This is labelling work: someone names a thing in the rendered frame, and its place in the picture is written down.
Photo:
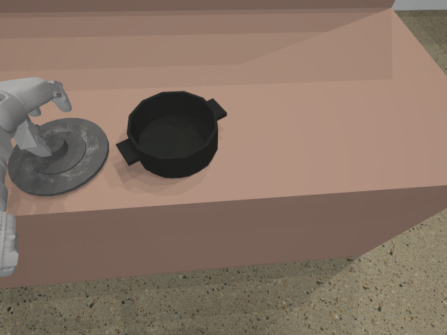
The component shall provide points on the knob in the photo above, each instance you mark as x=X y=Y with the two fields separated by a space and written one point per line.
x=57 y=145

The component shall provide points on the table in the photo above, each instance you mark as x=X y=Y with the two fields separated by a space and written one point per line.
x=335 y=139

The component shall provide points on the left robot forearm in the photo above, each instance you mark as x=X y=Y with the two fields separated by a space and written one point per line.
x=12 y=114

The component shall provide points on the lid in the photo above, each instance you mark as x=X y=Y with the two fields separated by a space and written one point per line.
x=87 y=152

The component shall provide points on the pot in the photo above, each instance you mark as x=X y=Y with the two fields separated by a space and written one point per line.
x=174 y=134

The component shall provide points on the robot left hand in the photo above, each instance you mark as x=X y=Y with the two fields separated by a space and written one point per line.
x=34 y=92

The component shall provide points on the left robot upper arm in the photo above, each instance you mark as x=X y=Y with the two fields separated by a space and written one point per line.
x=8 y=244

